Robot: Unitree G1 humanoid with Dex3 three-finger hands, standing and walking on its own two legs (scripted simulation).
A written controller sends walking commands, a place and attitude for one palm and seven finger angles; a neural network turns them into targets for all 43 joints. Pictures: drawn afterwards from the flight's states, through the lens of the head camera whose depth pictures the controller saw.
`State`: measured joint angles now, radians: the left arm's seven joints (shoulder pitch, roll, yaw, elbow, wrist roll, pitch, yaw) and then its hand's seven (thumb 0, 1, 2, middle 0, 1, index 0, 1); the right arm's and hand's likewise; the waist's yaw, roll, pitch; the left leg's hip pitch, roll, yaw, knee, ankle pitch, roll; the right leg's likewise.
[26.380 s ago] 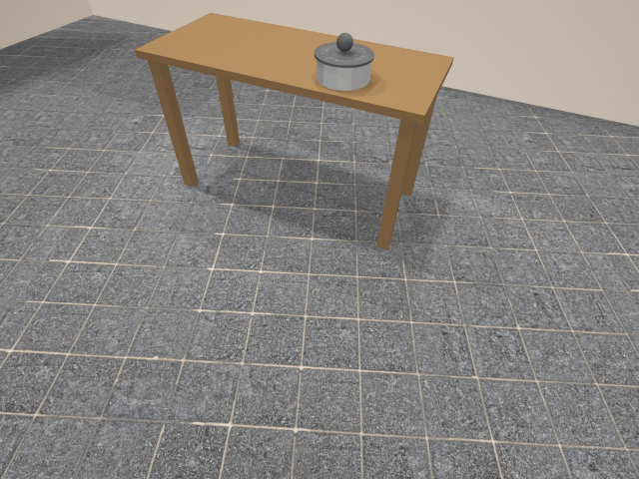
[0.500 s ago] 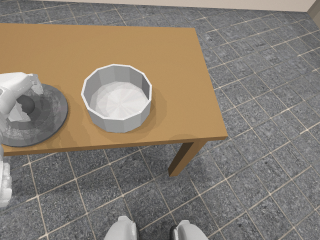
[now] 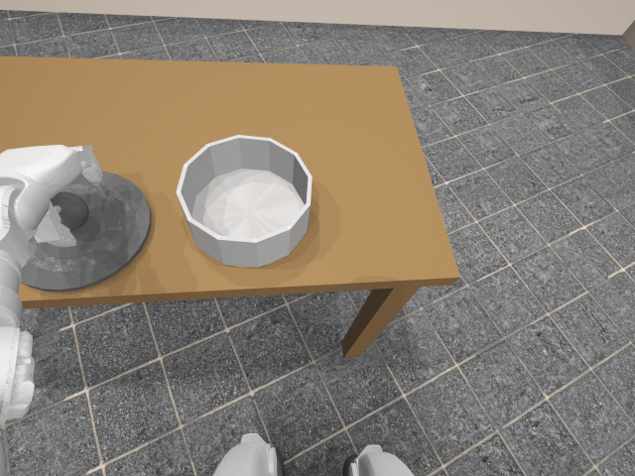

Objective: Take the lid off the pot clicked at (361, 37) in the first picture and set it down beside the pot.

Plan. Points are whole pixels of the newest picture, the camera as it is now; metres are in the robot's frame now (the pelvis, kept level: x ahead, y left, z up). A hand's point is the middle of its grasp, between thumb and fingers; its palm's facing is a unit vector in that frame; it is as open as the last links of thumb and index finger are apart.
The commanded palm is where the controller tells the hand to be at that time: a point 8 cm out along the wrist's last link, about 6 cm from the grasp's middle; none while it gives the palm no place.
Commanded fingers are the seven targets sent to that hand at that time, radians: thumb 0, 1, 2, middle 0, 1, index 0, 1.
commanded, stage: raise the empty hand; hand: left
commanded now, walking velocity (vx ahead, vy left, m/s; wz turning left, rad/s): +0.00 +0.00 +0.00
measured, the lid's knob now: (65, 211) +0.46 +0.34 -0.02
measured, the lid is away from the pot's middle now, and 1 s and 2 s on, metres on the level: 0.25 0.25 0.25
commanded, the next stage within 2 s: draw the hand back to the body in 1.16 s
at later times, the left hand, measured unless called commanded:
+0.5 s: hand (31, 181) +0.44 +0.33 +0.07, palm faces -0.39 -0.11 -0.91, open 11.0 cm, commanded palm +0.46 +0.32 +0.13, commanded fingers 0.00 -0.00 0.62 -0.34 -0.88 -0.34 -0.88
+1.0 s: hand (1, 149) +0.44 +0.33 +0.12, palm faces -0.39 -0.09 -0.91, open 11.0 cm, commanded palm +0.46 +0.32 +0.19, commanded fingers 0.00 -0.00 0.62 -0.34 -0.88 -0.34 -0.88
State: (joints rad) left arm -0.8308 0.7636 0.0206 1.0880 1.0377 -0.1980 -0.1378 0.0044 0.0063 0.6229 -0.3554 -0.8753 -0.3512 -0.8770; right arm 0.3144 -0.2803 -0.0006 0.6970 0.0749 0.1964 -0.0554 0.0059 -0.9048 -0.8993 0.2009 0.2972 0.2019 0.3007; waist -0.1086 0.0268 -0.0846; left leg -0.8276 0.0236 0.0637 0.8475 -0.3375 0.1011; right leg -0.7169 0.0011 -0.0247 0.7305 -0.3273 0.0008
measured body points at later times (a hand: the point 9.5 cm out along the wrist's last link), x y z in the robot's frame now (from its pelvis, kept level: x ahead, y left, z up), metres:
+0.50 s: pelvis +0.01 -0.01 +0.02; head +0.09 +0.01 +0.46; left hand +0.45 +0.33 +0.12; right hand +0.04 -0.29 -0.10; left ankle +0.04 +0.05 -0.70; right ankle +0.01 -0.17 -0.70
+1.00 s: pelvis +0.02 -0.02 +0.03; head +0.09 +0.00 +0.47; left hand +0.46 +0.33 +0.18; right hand +0.08 -0.30 -0.09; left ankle +0.04 +0.05 -0.70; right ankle +0.01 -0.17 -0.70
